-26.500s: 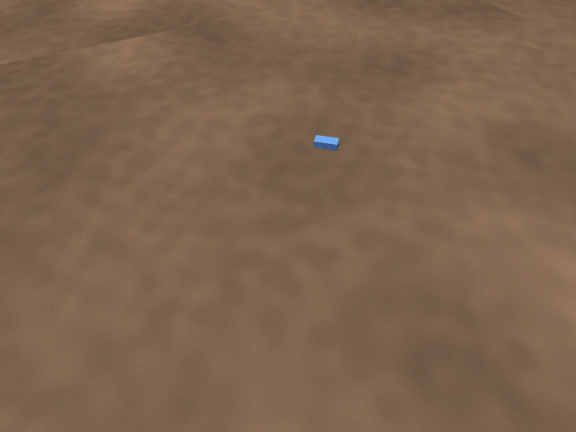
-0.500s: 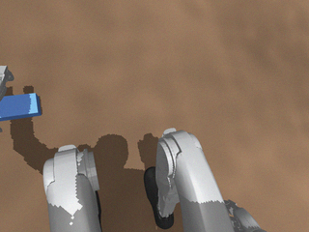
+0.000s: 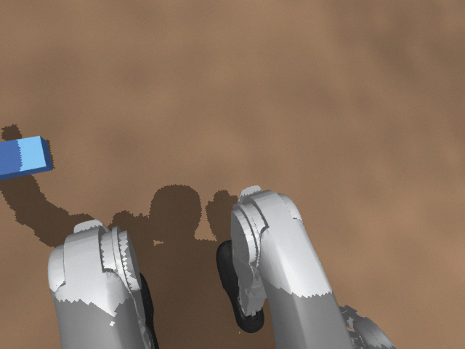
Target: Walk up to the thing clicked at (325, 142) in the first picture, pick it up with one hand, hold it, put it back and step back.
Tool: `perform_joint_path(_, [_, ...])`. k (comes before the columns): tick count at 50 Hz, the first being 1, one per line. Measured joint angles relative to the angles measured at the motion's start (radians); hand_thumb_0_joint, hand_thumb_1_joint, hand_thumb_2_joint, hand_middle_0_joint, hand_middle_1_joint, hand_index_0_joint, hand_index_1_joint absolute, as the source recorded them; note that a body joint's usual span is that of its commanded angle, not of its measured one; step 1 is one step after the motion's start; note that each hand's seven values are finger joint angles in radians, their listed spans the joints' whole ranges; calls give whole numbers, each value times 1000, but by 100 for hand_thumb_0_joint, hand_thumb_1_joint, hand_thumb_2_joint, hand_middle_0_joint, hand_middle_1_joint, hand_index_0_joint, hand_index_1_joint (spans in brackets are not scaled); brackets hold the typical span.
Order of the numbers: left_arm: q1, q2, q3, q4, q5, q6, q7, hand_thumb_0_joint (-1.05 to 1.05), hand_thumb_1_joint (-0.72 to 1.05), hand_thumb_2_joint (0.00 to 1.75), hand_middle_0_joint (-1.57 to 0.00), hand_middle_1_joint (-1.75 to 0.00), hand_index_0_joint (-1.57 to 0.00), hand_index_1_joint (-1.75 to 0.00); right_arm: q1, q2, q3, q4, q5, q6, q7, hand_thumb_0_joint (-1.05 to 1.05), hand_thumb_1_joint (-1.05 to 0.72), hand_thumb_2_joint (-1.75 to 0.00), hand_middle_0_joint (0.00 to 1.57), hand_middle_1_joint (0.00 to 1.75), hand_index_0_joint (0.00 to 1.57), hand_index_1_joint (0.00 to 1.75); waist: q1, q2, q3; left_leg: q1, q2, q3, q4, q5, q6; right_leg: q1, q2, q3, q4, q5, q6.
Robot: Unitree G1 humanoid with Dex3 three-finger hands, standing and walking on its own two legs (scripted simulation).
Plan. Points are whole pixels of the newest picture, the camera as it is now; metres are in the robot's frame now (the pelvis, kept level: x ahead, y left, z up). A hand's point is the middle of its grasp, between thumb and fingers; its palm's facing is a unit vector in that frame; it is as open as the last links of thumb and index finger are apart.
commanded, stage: close in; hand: left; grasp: from above
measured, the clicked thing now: (8, 160) +0.46 +0.34 -0.30
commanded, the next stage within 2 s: rest palm in 0.18 s
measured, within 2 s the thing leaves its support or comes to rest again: neither
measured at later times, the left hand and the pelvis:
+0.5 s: hand out of the picture +0.44 +0.33 -0.22, palm faces -0.43 -0.07 -0.90, open 14.2 cm; pelvis +0.00 +0.01 -0.01, yaw -2 degrees
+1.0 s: hand (2, 167) +0.44 +0.34 -0.26, palm faces -0.47 -0.14 -0.87, open 14.3 cm; pelvis +0.01 +0.01 -0.02, yaw -4 degrees
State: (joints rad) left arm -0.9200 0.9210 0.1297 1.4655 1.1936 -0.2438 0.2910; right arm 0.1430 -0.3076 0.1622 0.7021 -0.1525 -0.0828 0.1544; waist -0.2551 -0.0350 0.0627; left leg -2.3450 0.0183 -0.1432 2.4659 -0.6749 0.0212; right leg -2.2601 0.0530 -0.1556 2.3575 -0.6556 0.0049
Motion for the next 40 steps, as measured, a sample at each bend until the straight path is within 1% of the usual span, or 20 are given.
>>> perform_joint_path(2, [7,5,-10,-33,2,-51,-24,0,-56,102,-9,-102,-8,-104,-5,-1,-3,3,-6,2,-4,0,-92,-90,20,30,20,30,18,-11,4,2,-4,-7,3,1,-1,8,-2,-6,-1,-2,0])
perform_joint_path(4, [17,9,-19,-69,12,-102,-27,0,-56,102,-9,-102,-8,-104,-11,-1,-7,5,-13,4,-8,0,-92,-90,20,30,20,30,30,-23,5,6,-8,-15,8,-2,-2,19,-4,-13,-2,-5,1])
perform_joint_path(6, [22,5,-29,-92,34,-144,-9,0,-56,102,-9,-102,-8,-104,-16,-2,-10,6,-18,7,-10,0,-92,-90,20,30,20,30,38,-33,-2,10,-11,-21,13,-7,-1,29,-4,-19,-2,-11,3])
perform_joint_path(8, [17,-4,-34,-83,62,-172,30,0,-56,102,-9,-102,-8,-104,-25,-3,-9,9,-21,14,-10,0,-91,-90,20,30,20,30,38,-42,-16,11,-12,-26,18,-13,1,36,-4,-24,-3,-18,5])
perform_joint_path(11, [-1,-12,-34,-20,117,-184,105,0,-56,102,-9,-102,-8,-103,-45,0,-2,11,-26,21,-5,0,-91,-90,20,30,20,30,23,-55,-37,14,-11,-29,25,-22,6,43,-2,-25,-2,-26,9])
perform_joint_path(16, [-35,-3,-25,101,207,-148,215,0,-55,103,-9,-100,-8,-102,-69,9,10,0,-40,6,7,0,-91,-90,20,30,20,30,-19,-69,-52,8,-7,-28,36,-24,12,38,2,-25,5,-23,12])
perform_joint_path(17, [-41,0,-21,119,219,-138,232,0,-55,103,-9,-99,-8,-101,-71,10,13,-1,-43,0,10,0,-91,-90,20,30,20,30,-26,-70,-52,4,-7,-27,38,-22,13,34,2,-25,7,-21,13])
perform_joint_path(19, [-60,6,-26,163,228,-112,268,0,-55,104,-9,-98,-7,-101,-73,12,18,-2,-50,-12,17,0,-90,-90,20,30,20,30,-41,-73,-48,-3,-6,-25,43,-16,14,26,2,-22,13,-16,15])
perform_joint_path(21, [-79,13,-30,206,229,-86,293,0,-55,104,-9,-98,-7,-100,-71,13,25,-1,-58,-29,25,-1,-90,-90,20,30,20,30,-54,-75,-40,-12,-5,-23,48,-10,14,15,3,-21,20,-10,18])
perform_joint_path(23, [-92,23,-25,230,224,-66,305,0,-55,104,-9,-97,-7,-100,-66,12,34,-3,-61,-45,32,-1,-90,-90,20,30,20,30,-66,-76,-28,-20,-3,-23,54,-5,14,4,4,-21,26,-3,19])
perform_joint_path(25, [-102,35,-19,246,213,-47,309,0,-54,103,-9,-97,-7,-100,-57,10,44,-7,-64,-61,36,0,-90,-90,20,30,20,30,-76,-76,-12,-28,-1,-24,59,-1,14,-7,6,-22,31,4,19])
perform_joint_path(27, [-107,49,-1,253,196,-35,310,0,-54,103,-8,-98,-7,-100,-49,7,54,-10,-66,-74,40,0,-90,-90,20,30,20,30,-84,-76,5,-35,2,-27,64,-1,13,-16,10,-24,35,9,18])
perform_joint_path(30, [-102,76,44,256,172,-25,298,0,-53,102,-8,-98,-7,-100,-35,3,66,-16,-71,-87,42,0,-90,-90,20,30,20,30,-98,-76,30,-39,5,-31,72,-5,12,-24,13,-27,40,9,17])
perform_joint_path(33, [-87,96,65,243,146,-21,275,0,-53,101,-8,-99,-7,-101,-19,-2,75,-17,-76,-91,41,0,-90,-90,20,30,20,30,-104,-76,52,-37,7,-37,79,-16,8,-24,16,-32,45,4,15])
perform_joint_path(36, [-68,110,75,218,125,-27,251,0,-52,100,-8,-100,-7,-101,-10,-5,85,-16,-82,-87,41,0,-90,-90,20,30,20,30,-104,-82,72,-26,9,-44,85,-30,4,-16,18,-37,47,-4,13])
perform_joint_path(40, [-42,126,87,190,103,-54,230,0,-52,99,-8,-100,-7,-101,-11,-10,100,-17,-89,-83,43,0,-90,-90,20,30,20,30,-101,-91,88,-12,7,-58,93,-43,0,1,19,-49,47,-13,11])
